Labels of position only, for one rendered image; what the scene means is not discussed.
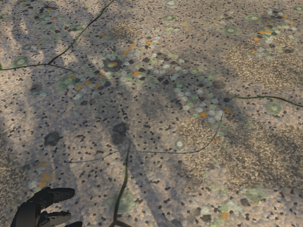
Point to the left robot hand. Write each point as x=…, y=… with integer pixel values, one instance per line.
x=29, y=212

